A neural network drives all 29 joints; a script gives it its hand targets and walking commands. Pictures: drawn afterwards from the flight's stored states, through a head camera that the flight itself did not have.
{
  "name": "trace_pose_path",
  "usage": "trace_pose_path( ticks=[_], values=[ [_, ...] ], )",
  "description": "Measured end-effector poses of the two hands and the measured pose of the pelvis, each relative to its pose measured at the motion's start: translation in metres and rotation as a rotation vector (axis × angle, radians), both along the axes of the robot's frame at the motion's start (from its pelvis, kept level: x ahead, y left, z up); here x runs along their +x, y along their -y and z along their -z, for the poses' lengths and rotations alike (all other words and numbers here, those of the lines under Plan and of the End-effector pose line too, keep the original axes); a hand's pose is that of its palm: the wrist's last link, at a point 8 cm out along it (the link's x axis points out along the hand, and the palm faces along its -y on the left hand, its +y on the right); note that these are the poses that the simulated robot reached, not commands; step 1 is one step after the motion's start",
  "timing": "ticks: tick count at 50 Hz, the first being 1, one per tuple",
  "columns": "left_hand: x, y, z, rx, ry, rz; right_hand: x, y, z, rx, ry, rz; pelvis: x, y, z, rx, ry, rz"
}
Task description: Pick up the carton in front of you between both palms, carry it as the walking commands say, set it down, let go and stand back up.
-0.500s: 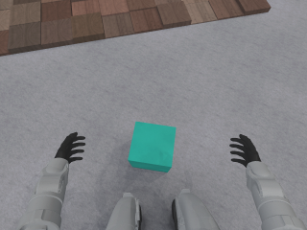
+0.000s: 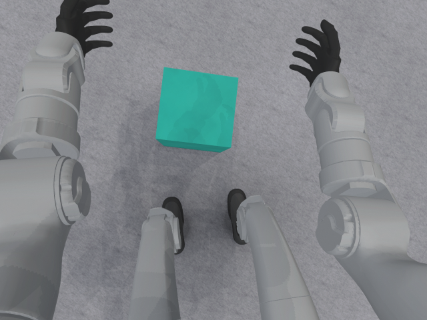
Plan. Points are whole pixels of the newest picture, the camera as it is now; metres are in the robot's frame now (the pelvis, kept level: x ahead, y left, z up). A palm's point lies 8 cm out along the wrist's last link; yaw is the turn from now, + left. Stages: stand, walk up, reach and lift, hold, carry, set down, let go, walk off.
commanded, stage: reach and lift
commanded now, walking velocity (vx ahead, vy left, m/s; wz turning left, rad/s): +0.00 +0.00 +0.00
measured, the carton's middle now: (196, 116) +0.51 -0.02 -0.52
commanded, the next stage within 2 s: none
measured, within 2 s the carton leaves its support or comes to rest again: leaves its support in 1.74 s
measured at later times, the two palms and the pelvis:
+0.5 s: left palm (119, 94) +0.54 +0.17 -0.31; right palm (278, 106) +0.47 -0.21 -0.30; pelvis +0.01 -0.01 -0.14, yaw -3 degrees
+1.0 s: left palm (139, 105) +0.55 +0.15 -0.46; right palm (263, 112) +0.49 -0.22 -0.44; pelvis -0.02 -0.01 -0.27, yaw -3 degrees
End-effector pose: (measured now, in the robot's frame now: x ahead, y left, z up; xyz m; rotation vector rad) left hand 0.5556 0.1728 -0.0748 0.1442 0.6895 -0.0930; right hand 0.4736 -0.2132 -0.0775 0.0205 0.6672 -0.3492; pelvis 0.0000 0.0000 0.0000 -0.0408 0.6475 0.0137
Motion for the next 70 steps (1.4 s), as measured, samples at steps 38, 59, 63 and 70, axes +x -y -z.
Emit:
trace_pose_path(
  ticks=[38,59,63,70],
  values=[
    [-0.013,0.015,0.313,0.006,-0.036,-0.076,-0.003,-0.004,0.310,0.033,-0.073,-0.038,-0.026,0.015,0.229,-0.018,-0.086,0.028],
    [-0.003,0.021,0.375,-0.002,-0.015,-0.050,0.018,-0.014,0.360,0.021,-0.094,-0.060,-0.014,0.011,0.267,-0.028,-0.015,0.048],
    [-0.005,0.025,0.367,-0.008,-0.030,-0.044,0.012,-0.018,0.357,0.026,-0.104,-0.059,-0.013,0.009,0.264,-0.031,-0.031,0.043],
    [-0.008,0.044,0.367,-0.023,-0.040,-0.006,0.014,-0.023,0.352,0.032,-0.082,-0.078,-0.017,0.009,0.262,-0.033,-0.029,0.043]
  ],
)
